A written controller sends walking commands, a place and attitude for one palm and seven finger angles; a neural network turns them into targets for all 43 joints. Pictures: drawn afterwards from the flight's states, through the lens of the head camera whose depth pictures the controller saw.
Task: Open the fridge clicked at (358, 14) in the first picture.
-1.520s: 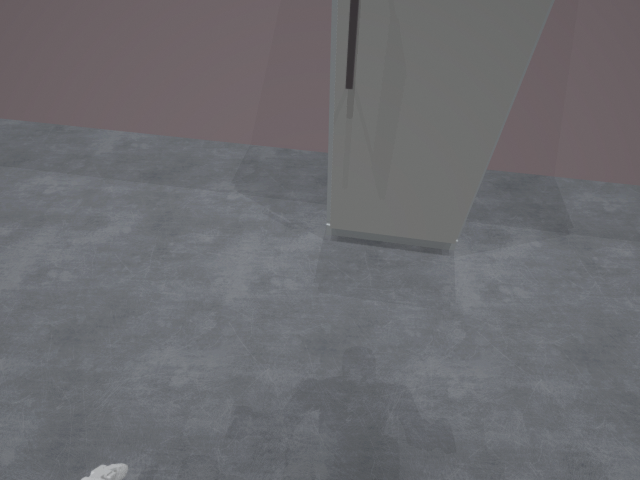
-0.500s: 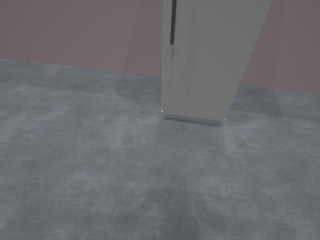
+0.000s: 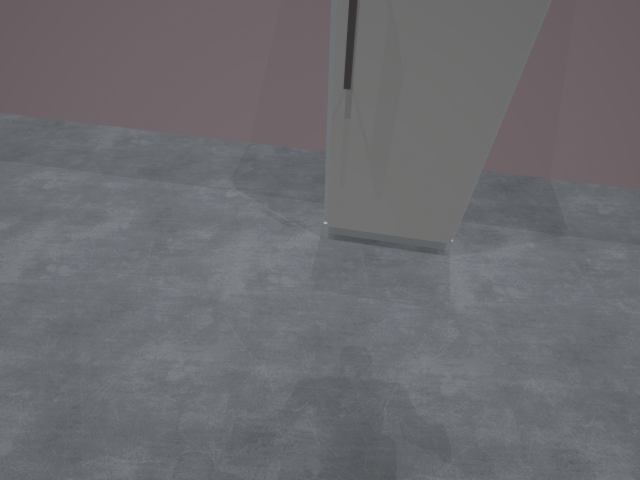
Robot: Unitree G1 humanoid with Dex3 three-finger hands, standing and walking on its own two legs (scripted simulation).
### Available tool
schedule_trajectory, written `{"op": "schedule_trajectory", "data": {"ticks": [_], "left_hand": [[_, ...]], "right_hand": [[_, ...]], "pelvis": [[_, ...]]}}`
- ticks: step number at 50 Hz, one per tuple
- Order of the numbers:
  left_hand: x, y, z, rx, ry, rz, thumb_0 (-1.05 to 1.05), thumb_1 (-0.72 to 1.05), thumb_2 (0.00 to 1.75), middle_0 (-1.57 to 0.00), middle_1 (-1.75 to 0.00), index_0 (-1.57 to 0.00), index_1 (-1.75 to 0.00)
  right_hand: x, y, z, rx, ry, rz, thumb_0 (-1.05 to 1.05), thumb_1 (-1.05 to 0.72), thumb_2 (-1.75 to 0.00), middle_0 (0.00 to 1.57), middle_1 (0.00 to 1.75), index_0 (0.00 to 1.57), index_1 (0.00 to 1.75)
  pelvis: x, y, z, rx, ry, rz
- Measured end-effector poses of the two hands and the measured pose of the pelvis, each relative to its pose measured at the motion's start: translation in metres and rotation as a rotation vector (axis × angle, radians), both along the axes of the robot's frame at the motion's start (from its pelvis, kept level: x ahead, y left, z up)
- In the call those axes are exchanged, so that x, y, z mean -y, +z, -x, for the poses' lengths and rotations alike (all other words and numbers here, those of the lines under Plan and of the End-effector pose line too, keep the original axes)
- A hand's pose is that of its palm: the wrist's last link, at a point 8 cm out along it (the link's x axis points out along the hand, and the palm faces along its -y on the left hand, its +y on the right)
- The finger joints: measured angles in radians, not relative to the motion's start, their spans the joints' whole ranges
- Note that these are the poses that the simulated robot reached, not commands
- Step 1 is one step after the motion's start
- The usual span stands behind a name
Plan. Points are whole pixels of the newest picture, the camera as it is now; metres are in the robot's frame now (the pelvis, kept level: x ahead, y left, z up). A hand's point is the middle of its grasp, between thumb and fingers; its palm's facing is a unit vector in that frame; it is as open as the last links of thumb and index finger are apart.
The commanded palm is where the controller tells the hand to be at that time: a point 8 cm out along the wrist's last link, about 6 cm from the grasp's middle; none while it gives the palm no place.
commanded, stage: walk to a spot facing it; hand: left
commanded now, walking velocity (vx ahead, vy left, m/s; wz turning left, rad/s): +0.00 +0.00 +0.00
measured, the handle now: out of the picture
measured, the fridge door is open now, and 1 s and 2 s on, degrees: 0 0 0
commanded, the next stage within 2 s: turn to face it in 0.88 s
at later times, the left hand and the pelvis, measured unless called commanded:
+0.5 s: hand out of the picture +0.04 +0.15 -0.19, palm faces +0.01 -0.98 -0.19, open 7.4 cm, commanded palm none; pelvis +0.10 -0.02 -0.02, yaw -5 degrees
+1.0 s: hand (230, 325) +0.41 +0.19 -0.17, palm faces -0.22 -0.95 -0.20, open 7.4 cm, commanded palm none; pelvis +0.28 +0.02 -0.01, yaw -18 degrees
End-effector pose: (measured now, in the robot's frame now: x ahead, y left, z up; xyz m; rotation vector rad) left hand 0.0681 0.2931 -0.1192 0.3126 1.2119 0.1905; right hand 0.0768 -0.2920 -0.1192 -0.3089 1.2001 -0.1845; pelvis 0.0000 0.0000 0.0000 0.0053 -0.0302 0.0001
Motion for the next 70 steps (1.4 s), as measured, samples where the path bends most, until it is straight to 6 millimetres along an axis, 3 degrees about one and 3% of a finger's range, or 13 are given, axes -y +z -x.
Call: {"op": "schedule_trajectory", "data": {"ticks": [9,16,22,26,33,37,40,44,49,56,61,66,70], "left_hand": [[0.015,-0.013,0.01,-0.051,0.014,0.039,0.0,0.9,0.9,-0.2,-0.3,-0.2,-0.3],[0.047,-0.035,0.028,-0.179,0.029,0.116,0.0,0.9,0.9,-0.2,-0.3,-0.2,-0.3],[0.079,-0.042,0.02,-0.205,0.074,0.138,0.0,0.9,0.9,-0.2,-0.3,-0.2,-0.3],[0.092,-0.034,0.029,-0.265,0.109,0.15,0.0,0.9,0.9,-0.2,-0.3,-0.2,-0.3],[0.089,-0.028,0.024,-0.464,0.119,0.187,0.0,0.9,0.9,-0.2,-0.3,-0.2,-0.3],[0.065,-0.047,-0.019,-0.49,0.106,0.187,0.0,0.9,0.9,-0.2,-0.3,-0.2,-0.3],[0.047,-0.055,-0.081,-0.415,0.044,0.168,0.0,0.9,0.9,-0.2,-0.3,-0.2,-0.3],[0.036,-0.049,-0.192,-0.226,-0.06,0.151,0.01,0.91,0.9,-0.2,-0.3,-0.2,-0.3],[0.047,-0.027,-0.32,-0.019,-0.186,0.147,0.0,0.91,0.9,-0.19,-0.3,-0.19,-0.29],[0.098,-0.009,-0.444,0.119,-0.362,0.13,0.0,0.91,0.9,-0.19,-0.3,-0.19,-0.29],[0.137,-0.017,-0.48,0.159,-0.405,0.142,0.0,0.91,0.9,-0.19,-0.3,-0.19,-0.29],[0.146,-0.026,-0.467,0.088,-0.356,0.181,0.0,0.9,0.9,-0.2,-0.3,-0.2,-0.3],[0.132,-0.039,-0.457,0.044,-0.263,0.204,-0.02,0.92,0.9,-0.2,-0.3,-0.2,-0.3]], "right_hand": [[-0.015,-0.011,0.009,-0.027,-0.023,-0.037,0.01,-0.91,-0.9,0.2,0.3,0.2,0.3],[-0.038,-0.037,0.037,-0.116,-0.117,-0.115,0.01,-0.91,-0.9,0.2,0.3,0.2,0.3],[-0.043,-0.053,0.049,-0.248,-0.173,-0.159,0.01,-0.91,-0.9,0.2,0.3,0.2,0.3],[-0.045,-0.045,0.002,-0.222,-0.159,-0.162,0.01,-0.91,-0.9,0.2,0.3,0.2,0.3],[-0.056,-0.028,-0.149,0.057,-0.125,-0.163,0.01,-0.91,-0.9,0.2,0.3,0.19,0.3],[-0.067,-0.028,-0.218,0.199,-0.112,-0.124,0.01,-0.91,-0.9,0.2,0.3,0.19,0.3],[-0.074,-0.024,-0.229,0.216,-0.153,-0.118,0.0,-0.91,-0.9,0.2,0.3,0.2,0.3],[-0.082,-0.02,-0.213,0.151,-0.244,-0.125,0.0,-0.92,-0.9,0.2,0.3,0.2,0.3],[-0.067,-0.017,-0.188,0.075,-0.36,-0.087,-0.02,-0.95,-0.9,0.2,0.3,0.2,0.3],[-0.066,-0.031,-0.149,-0.094,-0.487,-0.122,-0.01,-0.93,-0.9,0.2,0.3,0.19,0.3],[-0.074,-0.048,-0.139,-0.231,-0.527,-0.188,0.0,-0.92,-0.9,0.2,0.3,0.19,0.3],[-0.082,-0.043,-0.168,-0.255,-0.503,-0.216,0.01,-0.92,-0.9,0.19,0.3,0.19,0.3],[-0.089,-0.041,-0.204,-0.217,-0.452,-0.21,0.01,-0.91,-0.9,0.2,0.3,0.19,0.3]], "pelvis": [[0.0,-0.004,-0.013,-0.008,-0.028,0.0],[0.005,-0.017,-0.045,-0.025,-0.07,-0.011],[0.018,-0.026,-0.08,-0.033,-0.068,0.008],[0.017,-0.018,-0.105,-0.034,-0.092,0.003],[0.001,-0.017,-0.16,-0.043,-0.132,0.01],[-0.014,-0.034,-0.2,-0.028,-0.166,0.02],[-0.019,-0.031,-0.221,-0.009,-0.214,0.008],[-0.023,-0.018,-0.246,-0.008,-0.257,0.006],[-0.023,-0.009,-0.277,-0.018,-0.311,-0.004],[-0.004,-0.011,-0.318,-0.018,-0.346,-0.007],[0.016,-0.022,-0.345,-0.02,-0.33,0.005],[0.019,-0.016,-0.362,-0.017,-0.296,0.02],[0.013,-0.018,-0.374,-0.023,-0.266,0.041]]}}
